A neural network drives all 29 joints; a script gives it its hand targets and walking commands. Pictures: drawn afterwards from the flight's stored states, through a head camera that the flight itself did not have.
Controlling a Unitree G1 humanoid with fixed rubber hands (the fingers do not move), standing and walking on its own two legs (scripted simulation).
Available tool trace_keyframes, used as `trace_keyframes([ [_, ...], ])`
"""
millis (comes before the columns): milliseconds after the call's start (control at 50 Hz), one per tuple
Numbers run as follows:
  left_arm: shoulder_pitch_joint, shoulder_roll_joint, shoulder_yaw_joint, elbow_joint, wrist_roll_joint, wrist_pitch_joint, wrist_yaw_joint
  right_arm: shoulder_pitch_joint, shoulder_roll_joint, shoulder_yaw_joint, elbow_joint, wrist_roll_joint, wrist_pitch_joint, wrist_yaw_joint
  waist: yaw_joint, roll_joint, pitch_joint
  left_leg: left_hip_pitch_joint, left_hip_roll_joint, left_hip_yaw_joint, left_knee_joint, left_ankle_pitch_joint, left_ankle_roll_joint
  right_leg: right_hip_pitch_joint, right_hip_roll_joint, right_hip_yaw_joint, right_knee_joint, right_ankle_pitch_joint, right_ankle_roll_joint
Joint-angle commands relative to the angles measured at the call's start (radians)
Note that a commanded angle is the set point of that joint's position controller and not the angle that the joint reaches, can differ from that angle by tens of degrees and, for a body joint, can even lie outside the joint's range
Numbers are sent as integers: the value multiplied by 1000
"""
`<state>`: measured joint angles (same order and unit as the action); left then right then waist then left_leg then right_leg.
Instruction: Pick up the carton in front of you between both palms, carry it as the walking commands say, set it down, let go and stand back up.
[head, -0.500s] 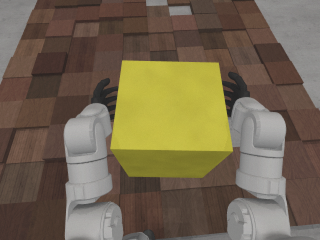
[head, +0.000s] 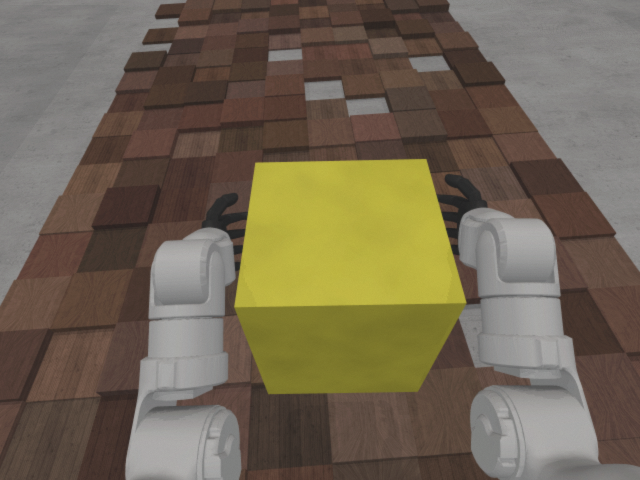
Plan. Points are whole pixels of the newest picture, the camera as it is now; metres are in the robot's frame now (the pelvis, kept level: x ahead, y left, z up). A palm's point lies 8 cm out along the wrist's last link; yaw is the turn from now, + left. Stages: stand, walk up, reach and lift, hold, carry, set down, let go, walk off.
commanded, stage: carry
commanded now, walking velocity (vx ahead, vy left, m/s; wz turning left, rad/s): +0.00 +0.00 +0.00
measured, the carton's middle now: (341, 284) +0.35 +0.00 +0.04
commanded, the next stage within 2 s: none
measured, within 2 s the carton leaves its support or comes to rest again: neither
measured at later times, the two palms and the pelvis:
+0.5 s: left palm (237, 222) +0.37 +0.12 +0.15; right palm (498, 208) +0.37 -0.18 +0.15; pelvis +0.02 -0.03 -0.03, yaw +1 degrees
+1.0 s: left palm (260, 131) +0.57 +0.12 +0.13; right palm (461, 129) +0.55 -0.18 +0.13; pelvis +0.23 -0.01 -0.01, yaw -1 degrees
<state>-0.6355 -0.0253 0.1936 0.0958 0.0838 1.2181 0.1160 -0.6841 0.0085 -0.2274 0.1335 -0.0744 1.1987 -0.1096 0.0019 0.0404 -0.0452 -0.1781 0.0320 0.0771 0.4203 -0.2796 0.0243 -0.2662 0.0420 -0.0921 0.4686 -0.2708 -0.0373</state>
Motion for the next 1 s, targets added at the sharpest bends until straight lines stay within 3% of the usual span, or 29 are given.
trace_keyframes([
  [0,-746,-1072,-640,-96,-445,-31,-233,-602,1101,616,-34,416,11,256,-10,-22,-408,189,74,-35,28,591,2,148,-117,79,9,553,-23],
  [180,-774,-1096,-638,-122,-465,-28,-227,-631,1104,617,-77,418,16,239,-10,-1,-427,231,99,-50,60,670,18,97,-105,65,12,426,-18],
  [260,-802,-1077,-646,-164,-468,-22,-216,-682,1089,645,-136,450,25,235,-31,-3,-430,250,104,-72,27,286,54,59,-86,40,54,161,-44],
  [300,-804,-1032,-629,-167,-461,-6,-202,-701,1048,645,-155,469,42,230,-40,52,-405,322,150,-141,26,226,100,-81,-51,2,153,-61,-51],
  [320,-810,-1011,-614,-168,-453,8,-197,-719,1017,642,-159,470,48,224,-39,109,-386,314,200,-211,9,44,142,-133,-33,-25,124,-174,-46],
  [340,-849,-989,-610,-191,-455,18,-194,-745,1003,640,-175,477,51,220,-51,132,-347,259,228,-276,-32,-146,174,-143,-24,-38,109,-183,-43],
  [360,-873,-975,-606,-195,-456,29,-191,-767,997,640,-187,485,61,217,-60,117,-310,209,230,-299,-61,-226,180,-123,-15,-44,106,-154,-40],
  [400,-875,-951,-589,-172,-451,48,-187,-800,982,636,-188,494,82,212,-37,43,-300,112,194,-238,-17,-231,152,17,-18,-37,50,-108,-44],
  [420,-855,-937,-572,-147,-442,56,-185,-805,978,634,-174,499,91,212,-17,-6,-321,39,153,-168,45,-235,120,143,-38,-1,13,-84,-52],
  [440,-822,-922,-555,-118,-431,64,-184,-804,976,629,-151,501,100,212,23,-88,-349,-93,88,-69,172,-246,76,328,-105,111,-52,-104,-83],
  [460,-802,-897,-533,-91,-416,70,-183,-792,988,617,-119,502,110,214,53,-240,-362,-303,1,37,347,-270,24,507,-272,378,-118,-135,-154],
  [480,-795,-889,-517,-77,-409,75,-185,-809,979,597,-94,496,114,216,88,-300,-283,-537,-45,28,466,-390,9,557,-376,598,-178,-121,-234],
  [500,-830,-900,-513,-81,-413,84,-188,-826,993,584,-58,485,116,216,94,-191,-228,-611,-23,-22,567,-407,11,539,-392,631,-182,-4,-264],
  [520,-874,-923,-526,-96,-435,90,-194,-804,996,562,-33,470,116,213,86,-101,-239,-630,-9,-34,617,-390,14,545,-379,574,-162,36,-258],
  [540,-921,-955,-544,-120,-464,91,-200,-787,997,542,-24,452,114,208,75,-69,-255,-619,-1,-33,607,-352,19,542,-349,491,-162,23,-227],
  [580,-1014,-1004,-565,-170,-510,90,-209,-803,1001,520,-36,424,117,195,39,-112,-269,-516,-22,15,542,-275,11,463,-273,342,-185,19,-172],
  [620,-1036,-1012,-552,-174,-526,98,-212,-811,994,503,-43,407,126,182,23,-144,-259,-405,-40,40,399,-218,-1,370,-235,257,-199,30,-154],
  [680,-972,-1006,-522,-117,-507,116,-216,-758,985,478,-10,379,142,177,-28,-166,-307,-138,-84,106,195,-82,13,271,-225,136,-88,283,-115],
  [720,-931,-1008,-504,-87,-477,123,-217,-733,1006,477,1,385,147,189,-109,-105,-404,233,-132,193,55,11,33,116,-199,27,166,419,-81],
  [740,-914,-998,-489,-85,-449,123,-216,-733,1018,484,-8,401,149,201,-136,-27,-435,427,-61,107,61,-48,32,-50,-166,6,352,286,-62],
  [760,-917,-1009,-481,-90,-424,132,-218,-751,1030,498,-14,408,144,211,-126,216,-431,530,227,-432,-67,-294,171,-356,-22,-8,645,-137,-16],
  [780,-900,-991,-465,-78,-394,139,-216,-748,1055,507,-10,416,148,221,-94,203,-348,416,300,-655,-167,-188,263,-459,17,85,808,-259,-20],
  [800,-875,-997,-453,-71,-374,141,-213,-769,1085,526,-46,435,153,231,-73,65,-306,359,331,-601,-135,-87,293,-498,-33,125,892,-237,-27],
  [820,-815,-993,-437,-64,-352,141,-212,-784,1125,550,-79,461,155,240,-64,-50,-293,305,332,-534,-126,12,275,-511,-72,134,879,-200,-26],
  [840,-765,-998,-428,-69,-331,139,-212,-803,1151,568,-125,477,155,246,-51,-102,-286,273,313,-456,-141,55,234,-506,-104,131,823,-171,-20],
  [900,-609,-1004,-435,-118,-274,122,-199,-731,1175,587,-231,477,155,259,-14,-41,-287,248,249,-264,-205,145,141,-467,-130,60,735,-25,14],
  [920,-593,-1019,-460,-170,-270,119,-199,-687,1168,600,-251,459,145,259,-22,34,-291,228,285,-265,-208,214,179,-449,-146,58,649,-47,21],
  [940,-591,-1028,-492,-215,-272,115,-200,-644,1160,610,-286,444,139,258,-24,44,-267,253,279,-230,-215,289,187,-478,-149,37,592,-71,28],
  [980,-540,-1041,-552,-297,-286,105,-205,-552,1130,642,-362,414,132,253,-32,33,-246,291,229,-132,-196,409,158,-480,-131,-15,428,-59,38],
])
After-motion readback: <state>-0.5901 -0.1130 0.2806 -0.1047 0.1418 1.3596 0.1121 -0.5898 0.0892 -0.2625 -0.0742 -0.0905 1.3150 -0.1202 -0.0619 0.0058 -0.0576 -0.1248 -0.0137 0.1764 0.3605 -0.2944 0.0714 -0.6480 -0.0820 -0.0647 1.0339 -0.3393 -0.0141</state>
